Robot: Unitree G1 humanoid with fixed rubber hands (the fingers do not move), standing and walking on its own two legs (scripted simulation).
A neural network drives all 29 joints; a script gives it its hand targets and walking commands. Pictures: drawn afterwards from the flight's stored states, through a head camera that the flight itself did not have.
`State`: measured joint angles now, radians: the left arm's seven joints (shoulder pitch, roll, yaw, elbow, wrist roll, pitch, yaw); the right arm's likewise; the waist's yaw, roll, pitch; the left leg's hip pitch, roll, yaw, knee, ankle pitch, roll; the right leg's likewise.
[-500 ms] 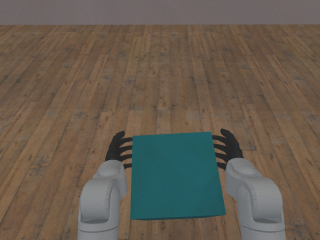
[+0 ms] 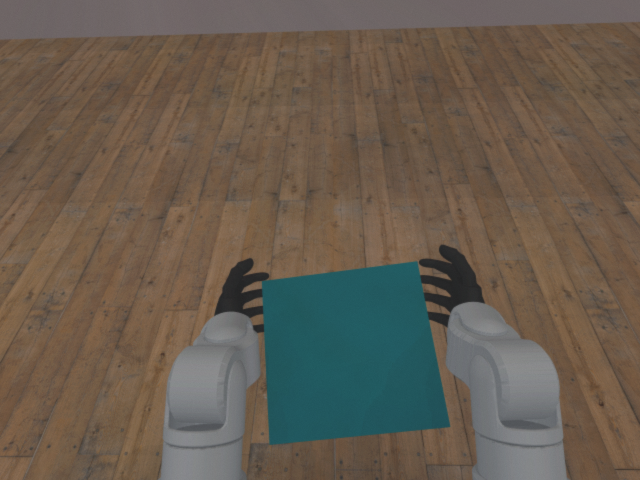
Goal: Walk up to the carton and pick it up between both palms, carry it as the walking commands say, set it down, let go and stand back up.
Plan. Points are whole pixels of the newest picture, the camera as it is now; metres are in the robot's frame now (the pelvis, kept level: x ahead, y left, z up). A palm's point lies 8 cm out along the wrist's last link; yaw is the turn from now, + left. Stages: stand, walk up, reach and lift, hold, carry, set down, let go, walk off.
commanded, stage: carry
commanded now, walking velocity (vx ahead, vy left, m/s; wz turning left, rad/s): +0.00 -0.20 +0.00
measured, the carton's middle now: (351, 355) +0.28 -0.02 -0.01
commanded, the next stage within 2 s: none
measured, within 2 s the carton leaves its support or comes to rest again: neither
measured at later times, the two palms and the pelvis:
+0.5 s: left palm (407, 372) +0.22 -0.07 +0.09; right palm out of the picture +0.21 -0.31 +0.09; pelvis -0.06 -0.18 +0.00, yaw +0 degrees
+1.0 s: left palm (481, 446) +0.14 -0.10 +0.13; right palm out of the picture +0.16 -0.35 +0.12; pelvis -0.13 -0.23 +0.03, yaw +3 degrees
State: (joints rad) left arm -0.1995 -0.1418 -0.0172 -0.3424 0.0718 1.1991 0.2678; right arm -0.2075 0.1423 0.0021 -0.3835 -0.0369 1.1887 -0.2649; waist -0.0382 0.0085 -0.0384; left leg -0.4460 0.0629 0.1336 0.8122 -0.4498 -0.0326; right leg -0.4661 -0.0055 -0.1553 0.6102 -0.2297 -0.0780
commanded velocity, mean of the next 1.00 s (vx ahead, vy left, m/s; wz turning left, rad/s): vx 0.00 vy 0.02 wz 0.00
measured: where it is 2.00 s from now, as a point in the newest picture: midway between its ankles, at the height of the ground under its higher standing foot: outside the picture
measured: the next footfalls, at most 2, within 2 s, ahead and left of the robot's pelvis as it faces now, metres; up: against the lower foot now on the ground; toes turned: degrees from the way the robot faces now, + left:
left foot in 0.02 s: +0.03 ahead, +0.09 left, +0.00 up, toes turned +9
right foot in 0.30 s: +0.02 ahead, -0.26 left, +0.00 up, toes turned -7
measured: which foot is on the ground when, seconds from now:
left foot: up 0.00-0.00, down 0.02-0.30, up 0.32-0.56, down 0.58-0.68, up 0.70-1.00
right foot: down 0.00-0.04, up 0.06-0.28, down 0.30-1.00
